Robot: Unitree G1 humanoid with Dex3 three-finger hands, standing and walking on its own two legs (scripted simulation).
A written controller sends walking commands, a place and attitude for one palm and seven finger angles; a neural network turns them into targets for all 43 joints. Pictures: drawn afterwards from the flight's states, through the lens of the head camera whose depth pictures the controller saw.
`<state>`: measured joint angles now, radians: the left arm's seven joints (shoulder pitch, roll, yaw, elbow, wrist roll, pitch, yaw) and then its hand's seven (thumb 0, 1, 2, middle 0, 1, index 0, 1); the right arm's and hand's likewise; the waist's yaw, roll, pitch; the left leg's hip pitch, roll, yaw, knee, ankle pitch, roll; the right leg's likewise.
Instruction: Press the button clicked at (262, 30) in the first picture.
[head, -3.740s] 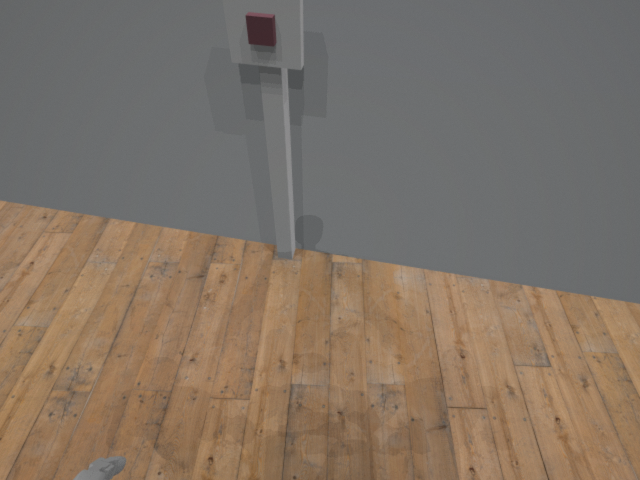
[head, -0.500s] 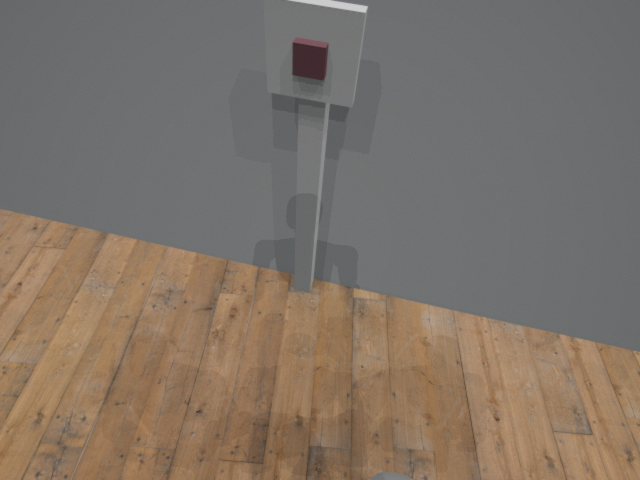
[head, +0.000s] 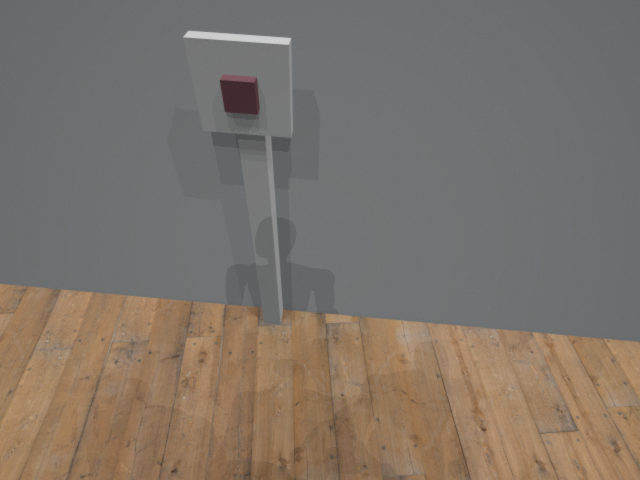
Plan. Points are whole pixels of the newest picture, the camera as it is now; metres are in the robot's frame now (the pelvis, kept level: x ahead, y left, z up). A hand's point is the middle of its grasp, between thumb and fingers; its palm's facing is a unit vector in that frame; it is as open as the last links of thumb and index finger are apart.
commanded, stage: take the last steps up to it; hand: left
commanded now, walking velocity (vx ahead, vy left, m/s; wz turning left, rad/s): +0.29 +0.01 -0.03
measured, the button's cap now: (240, 94) +0.72 +0.20 +0.13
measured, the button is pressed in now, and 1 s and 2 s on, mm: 0 0 0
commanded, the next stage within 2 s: come to a stop and stand still in 0.44 s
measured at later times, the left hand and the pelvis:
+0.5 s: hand (197, 436) +0.21 +0.20 -0.17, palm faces -0.05 -0.98 -0.18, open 7.4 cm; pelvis +0.14 +0.03 +0.00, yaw -3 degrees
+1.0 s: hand (185, 415) +0.25 +0.23 -0.19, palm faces +0.06 -0.98 -0.20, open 7.4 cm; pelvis +0.18 +0.04 -0.02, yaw +0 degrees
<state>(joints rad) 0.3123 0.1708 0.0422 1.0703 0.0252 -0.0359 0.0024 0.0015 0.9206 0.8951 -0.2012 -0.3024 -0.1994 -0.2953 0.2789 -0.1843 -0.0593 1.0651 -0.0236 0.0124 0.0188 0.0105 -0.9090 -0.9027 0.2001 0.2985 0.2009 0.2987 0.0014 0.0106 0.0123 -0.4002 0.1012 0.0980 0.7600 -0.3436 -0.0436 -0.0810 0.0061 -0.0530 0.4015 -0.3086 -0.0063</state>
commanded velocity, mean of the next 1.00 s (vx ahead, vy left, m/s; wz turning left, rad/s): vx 0.03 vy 0.03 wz -0.01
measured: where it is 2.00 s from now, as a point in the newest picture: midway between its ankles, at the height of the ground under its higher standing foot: outside the picture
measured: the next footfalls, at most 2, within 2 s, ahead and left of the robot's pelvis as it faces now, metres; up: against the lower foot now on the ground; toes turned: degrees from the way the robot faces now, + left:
left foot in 0.06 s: +0.10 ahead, +0.12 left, +0.00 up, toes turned +8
right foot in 0.58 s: +0.28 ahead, -0.11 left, +0.00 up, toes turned -11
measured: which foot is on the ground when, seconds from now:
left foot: up 0.00-0.04, down 0.06-0.60, up 0.62-0.96, down 0.98-1.00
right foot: down 0.00-0.08, up 0.10-0.56, down 0.58-1.00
